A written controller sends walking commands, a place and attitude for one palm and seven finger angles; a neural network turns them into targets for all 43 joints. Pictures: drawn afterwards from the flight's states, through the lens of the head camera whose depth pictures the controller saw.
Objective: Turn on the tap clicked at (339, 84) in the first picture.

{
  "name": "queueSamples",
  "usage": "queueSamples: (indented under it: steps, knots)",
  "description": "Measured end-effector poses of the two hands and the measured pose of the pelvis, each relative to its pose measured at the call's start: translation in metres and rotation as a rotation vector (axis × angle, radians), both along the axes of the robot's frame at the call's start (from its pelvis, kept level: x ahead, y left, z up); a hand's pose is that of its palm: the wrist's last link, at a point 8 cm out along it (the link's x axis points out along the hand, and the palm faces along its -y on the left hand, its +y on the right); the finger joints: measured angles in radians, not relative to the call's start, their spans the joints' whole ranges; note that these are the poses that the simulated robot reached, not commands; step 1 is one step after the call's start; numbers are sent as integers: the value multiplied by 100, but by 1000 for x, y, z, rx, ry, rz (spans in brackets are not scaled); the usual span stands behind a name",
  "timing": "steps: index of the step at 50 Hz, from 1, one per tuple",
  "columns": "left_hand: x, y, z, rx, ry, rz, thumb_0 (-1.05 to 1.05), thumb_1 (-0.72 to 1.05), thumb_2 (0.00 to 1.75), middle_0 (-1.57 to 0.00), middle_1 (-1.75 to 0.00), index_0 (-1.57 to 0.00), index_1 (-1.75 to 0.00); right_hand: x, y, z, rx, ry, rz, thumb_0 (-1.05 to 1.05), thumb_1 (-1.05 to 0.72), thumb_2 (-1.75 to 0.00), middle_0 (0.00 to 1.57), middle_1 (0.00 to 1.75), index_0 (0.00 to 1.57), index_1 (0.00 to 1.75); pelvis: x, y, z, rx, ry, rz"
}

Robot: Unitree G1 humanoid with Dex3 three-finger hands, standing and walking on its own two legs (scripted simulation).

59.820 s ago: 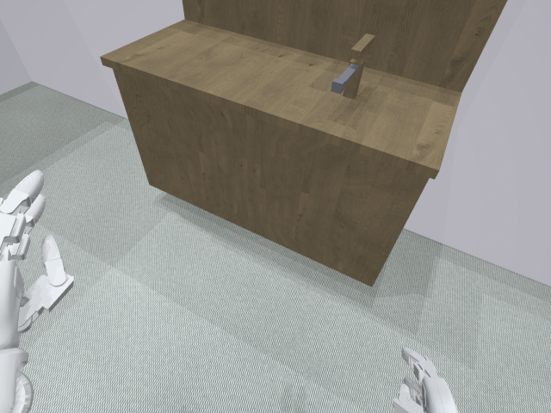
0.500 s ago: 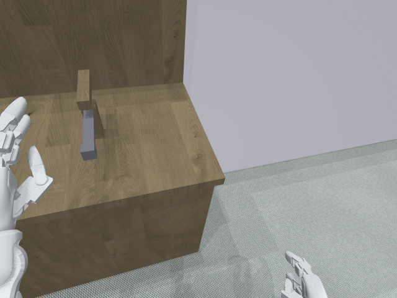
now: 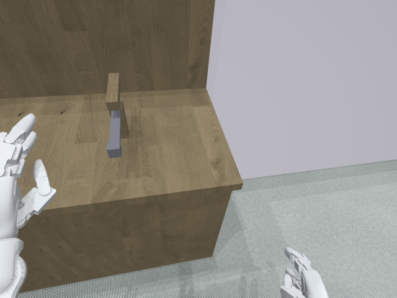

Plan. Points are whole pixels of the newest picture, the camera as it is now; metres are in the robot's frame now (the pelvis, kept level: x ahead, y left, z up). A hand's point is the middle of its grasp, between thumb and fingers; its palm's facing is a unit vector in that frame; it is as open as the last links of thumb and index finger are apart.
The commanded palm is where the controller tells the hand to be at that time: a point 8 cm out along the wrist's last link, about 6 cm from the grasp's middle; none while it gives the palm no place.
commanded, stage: come to a stop and stand still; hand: left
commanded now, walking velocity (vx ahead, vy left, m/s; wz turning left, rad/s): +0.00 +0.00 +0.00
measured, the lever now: (114, 149) +0.40 +0.24 +0.05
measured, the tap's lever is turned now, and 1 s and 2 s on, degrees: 0 0 0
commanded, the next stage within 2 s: look again from close up in 1.04 s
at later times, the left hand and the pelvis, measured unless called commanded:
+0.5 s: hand (86, 173) +0.26 +0.22 +0.16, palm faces +0.39 -0.85 -0.36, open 7.4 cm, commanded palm +0.20 +0.25 +0.17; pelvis +0.04 -0.03 +0.00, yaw +0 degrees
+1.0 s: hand (105, 147) +0.31 +0.21 +0.16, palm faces +0.37 -0.85 -0.38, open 7.4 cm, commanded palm +0.26 +0.24 +0.17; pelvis +0.09 -0.03 +0.00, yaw -1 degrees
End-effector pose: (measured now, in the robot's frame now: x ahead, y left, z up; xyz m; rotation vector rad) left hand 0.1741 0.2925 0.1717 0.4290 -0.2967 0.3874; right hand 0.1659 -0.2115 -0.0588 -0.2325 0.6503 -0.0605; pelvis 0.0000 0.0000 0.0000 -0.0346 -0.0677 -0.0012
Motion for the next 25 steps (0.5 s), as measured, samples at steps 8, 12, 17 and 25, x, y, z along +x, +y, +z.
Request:
queueSamples:
  steps: [8, 12, 17, 25]
  knots:
    - [1, -11, 5, 12, -22, 2, 1, 89, 90, -21, -30, -21, -30, 4, -10, -4, -3, 4, 14, 2, -91, -90, 20, 30, 20, 30, 3, -12, -3, 1, 1, 4]
    - [8, -18, 0, -7, -9, -4, 1, 89, 90, -21, -30, -21, -30, 6, -19, -3, -4, 6, -9, 2, -91, -90, 20, 30, 20, 30, 10, -15, -1, 4, 11, -5]
    - [21, -23, -6, -16, 24, 0, 1, 89, 90, -21, -30, -21, -30, 9, -30, -3, -10, 6, -30, 2, -91, -90, 20, 30, 20, 30, 17, -21, -1, 10, 25, -2]
    - [42, -33, -1, 6, 21, -29, 1, 89, 90, -21, -30, -21, -30, 20, -42, -7, -17, 35, -62, 2, -91, -90, 20, 30, 20, 30, 38, -26, -1, 9, 44, -8]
